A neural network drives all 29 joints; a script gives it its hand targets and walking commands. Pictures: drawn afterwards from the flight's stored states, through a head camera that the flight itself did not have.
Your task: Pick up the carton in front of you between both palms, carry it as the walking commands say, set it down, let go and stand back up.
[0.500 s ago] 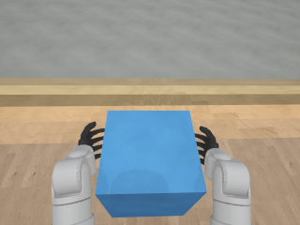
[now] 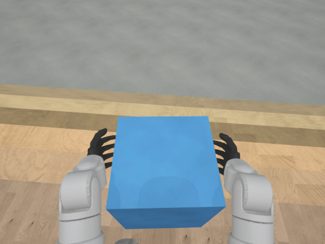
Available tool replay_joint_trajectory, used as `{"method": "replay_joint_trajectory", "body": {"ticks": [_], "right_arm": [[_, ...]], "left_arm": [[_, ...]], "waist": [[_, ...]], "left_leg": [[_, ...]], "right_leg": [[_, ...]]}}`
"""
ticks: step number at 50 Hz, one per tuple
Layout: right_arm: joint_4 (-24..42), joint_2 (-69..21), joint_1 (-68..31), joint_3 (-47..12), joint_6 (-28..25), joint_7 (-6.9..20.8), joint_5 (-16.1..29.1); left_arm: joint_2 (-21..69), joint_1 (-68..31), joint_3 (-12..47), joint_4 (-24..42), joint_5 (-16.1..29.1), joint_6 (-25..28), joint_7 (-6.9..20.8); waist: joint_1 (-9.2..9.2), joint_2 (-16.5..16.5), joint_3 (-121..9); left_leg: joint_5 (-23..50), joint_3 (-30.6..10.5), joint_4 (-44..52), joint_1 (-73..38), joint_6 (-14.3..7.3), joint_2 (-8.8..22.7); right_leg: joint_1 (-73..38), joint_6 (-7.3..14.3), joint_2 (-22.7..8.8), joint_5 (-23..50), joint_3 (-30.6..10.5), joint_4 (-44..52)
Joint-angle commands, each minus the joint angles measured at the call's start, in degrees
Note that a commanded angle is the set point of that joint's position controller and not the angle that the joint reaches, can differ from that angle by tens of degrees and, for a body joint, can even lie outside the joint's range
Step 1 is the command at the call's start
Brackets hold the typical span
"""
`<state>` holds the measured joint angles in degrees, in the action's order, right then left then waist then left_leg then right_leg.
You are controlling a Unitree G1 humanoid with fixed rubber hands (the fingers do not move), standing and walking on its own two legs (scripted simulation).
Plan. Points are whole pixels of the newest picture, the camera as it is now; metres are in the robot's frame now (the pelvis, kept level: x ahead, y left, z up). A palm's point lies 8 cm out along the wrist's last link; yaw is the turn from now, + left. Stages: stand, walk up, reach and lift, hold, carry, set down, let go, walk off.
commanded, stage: carry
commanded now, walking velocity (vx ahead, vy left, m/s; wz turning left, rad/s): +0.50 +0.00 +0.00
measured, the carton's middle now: (163, 177) +0.28 +0.01 -0.01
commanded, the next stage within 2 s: none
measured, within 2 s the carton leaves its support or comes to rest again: neither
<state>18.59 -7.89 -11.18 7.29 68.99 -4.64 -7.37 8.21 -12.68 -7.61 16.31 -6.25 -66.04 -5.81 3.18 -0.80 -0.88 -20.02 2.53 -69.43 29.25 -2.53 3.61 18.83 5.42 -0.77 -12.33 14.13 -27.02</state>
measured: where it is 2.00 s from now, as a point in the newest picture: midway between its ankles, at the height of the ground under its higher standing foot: (173, 122)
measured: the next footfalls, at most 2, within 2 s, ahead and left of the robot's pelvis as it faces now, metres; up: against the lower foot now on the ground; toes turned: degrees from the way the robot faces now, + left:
left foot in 0.30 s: +0.38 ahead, +0.10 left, +0.00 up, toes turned +5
right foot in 0.86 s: +0.73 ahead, -0.05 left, -0.11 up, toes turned -3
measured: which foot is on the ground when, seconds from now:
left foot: up 0.00-0.28, down 0.30-0.88, up 0.90-1.00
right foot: down 0.00-0.32, up 0.34-0.84, down 0.86-1.00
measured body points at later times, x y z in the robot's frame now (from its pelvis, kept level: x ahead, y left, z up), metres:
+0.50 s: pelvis +0.31 +0.05 +0.00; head +0.39 +0.06 +0.44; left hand +0.72 +0.17 +0.08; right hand +0.68 -0.13 +0.08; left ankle +0.34 +0.10 -0.74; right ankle +0.26 -0.10 -0.66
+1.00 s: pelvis +0.66 -0.03 -0.14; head +0.68 -0.03 +0.31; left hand +1.01 +0.15 -0.03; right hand +1.03 -0.15 -0.04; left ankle +0.54 +0.12 -0.70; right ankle +0.69 -0.05 -0.84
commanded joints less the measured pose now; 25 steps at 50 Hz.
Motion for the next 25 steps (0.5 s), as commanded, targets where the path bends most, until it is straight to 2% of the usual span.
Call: {"method": "replay_joint_trajectory", "body": {"ticks": [1,3,6,10,12,13,14,15,16,17,18,19,20,21,22,25], "right_arm": [[1.64,-49.34,-32.79,-42.80,-3.45,12.16,22.39],[-0.21,-46.91,-35.74,-42.21,-3.85,11.41,21.72],[-2.04,-43.67,-42.37,-41.19,-3.61,10.43,22.61],[-7.16,-41.44,-50.92,-37.84,-1.99,9.70,24.53],[-10.76,-41.24,-55.51,-35.57,-1.20,9.64,25.34],[-12.75,-41.57,-57.40,-34.42,-0.93,9.65,25.68],[-15.06,-41.76,-58.13,-33.15,-0.73,9.68,25.94],[-16.69,-42.05,-59.25,-31.72,-0.59,9.80,26.05],[-18.32,-40.90,-61.84,-29.82,-0.66,9.85,25.61],[-19.76,-43.51,-63.96,-29.86,-0.67,10.10,26.90],[-18.61,-46.08,-67.08,-30.01,-0.89,10.47,28.47],[-17.41,-49.38,-70.51,-30.58,-1.11,10.85,30.04],[-15.87,-51.67,-73.58,-31.14,-1.27,11.10,31.37],[-14.97,-53.53,-75.59,-31.37,-1.29,11.24,32.41],[-14.37,-55.10,-76.54,-31.36,-1.34,11.28,32.89],[-12.97,-57.10,-74.75,-30.95,-1.09,11.25,32.30]], "left_arm": [[51.43,-31.56,46.01,2.05,27.29,-0.09,16.21],[48.68,-34.47,45.39,-0.07,27.28,0.31,16.04],[45.08,-39.92,43.43,-3.50,27.35,0.36,15.10],[42.81,-46.89,38.86,-10.00,26.76,-0.77,13.48],[43.09,-51.19,36.66,-13.73,26.57,-1.47,12.84],[43.69,-53.23,35.74,-15.61,26.66,-1.80,12.60],[44.50,-54.97,35.04,-17.10,26.83,-2.13,12.40],[44.91,-57.49,34.19,-18.36,26.93,-2.42,12.22],[47.56,-59.59,33.70,-19.83,27.60,-2.84,12.09],[48.64,-62.57,33.18,-19.98,27.73,-2.68,11.82],[50.75,-65.38,32.57,-19.99,27.96,-2.52,11.56],[52.64,-66.90,31.72,-19.76,27.87,-2.38,11.32],[54.22,-67.95,31.32,-19.45,27.77,-2.26,11.02],[55.28,-68.16,30.72,-19.12,27.39,-2.18,10.66],[56.09,-67.89,30.40,-18.81,26.90,-2.14,10.31],[57.82,-65.38,30.14,-17.92,25.37,-1.89,9.56]], "waist": [[-1.24,5.87,-19.90],[-0.80,6.61,-17.36],[-0.17,7.64,-14.95],[0.18,8.34,-12.51],[-0.73,9.01,-12.56],[-2.18,8.45,-15.04],[-3.79,5.75,-19.09],[-6.49,-0.15,-24.60],[-6.84,-13.89,-30.09],[-7.37,-17.80,-29.26],[-6.55,-13.32,-27.65],[-6.57,-6.76,-26.63],[-5.94,-3.80,-26.02],[-5.57,-3.88,-26.71],[-5.68,-4.49,-27.79],[-6.30,-4.79,-28.67]], "left_leg": [[3.05,-0.54,6.22,8.17,0.22,1.90],[5.85,1.18,13.43,10.08,0.79,1.82],[11.24,4.40,23.54,9.36,0.25,0.35],[16.38,6.76,32.89,4.98,-1.22,-1.61],[15.58,7.65,36.64,1.09,-2.45,-2.81],[15.18,9.07,38.80,-5.14,-3.00,-4.33],[13.70,10.54,39.88,-16.12,-2.77,-6.98],[10.03,-0.44,39.62,-27.71,-3.52,0.68],[5.34,-29.31,44.51,-40.55,-11.45,15.00],[9.18,-36.49,49.06,-44.00,-13.92,16.79],[17.36,-30.07,46.31,-42.92,-13.64,15.72],[24.24,-24.88,44.44,-40.57,-12.05,14.06],[29.13,-20.07,44.01,-37.35,-10.64,13.03],[30.33,-16.69,44.24,-36.01,-9.59,11.92],[31.99,-15.29,44.22,-36.57,-8.88,11.48],[39.42,-11.85,42.93,-39.03,-9.60,10.80]], "right_leg": [[-19.35,5.32,-16.38,6.44,-18.72,12.52],[-19.05,5.87,-15.33,9.33,-15.69,12.41],[-18.57,5.47,-12.95,13.65,-11.63,10.36],[-18.78,3.83,-12.10,19.79,-9.58,7.47],[-20.58,2.23,-12.20,26.84,-8.39,3.55],[-20.72,0.74,-11.38,32.50,-6.00,-2.56],[-17.79,-1.18,-8.57,33.23,-3.35,-12.14],[-9.70,-2.67,-6.72,19.83,-3.24,-26.12],[7.77,-4.78,1.82,0.85,-6.64,-41.96],[17.99,-3.81,4.68,-17.85,-12.97,-49.88],[20.90,-2.26,1.82,-17.21,-16.11,-52.86],[21.47,-1.62,-0.09,-14.52,-16.71,-50.68],[20.00,-1.80,-1.64,-11.70,-16.63,-46.80],[18.35,-2.20,-2.43,-10.16,-16.46,-43.14],[17.38,-2.74,-2.51,-9.69,-16.17,-40.40],[19.32,-3.75,-1.83,-10.46,-14.22,-32.70]]}}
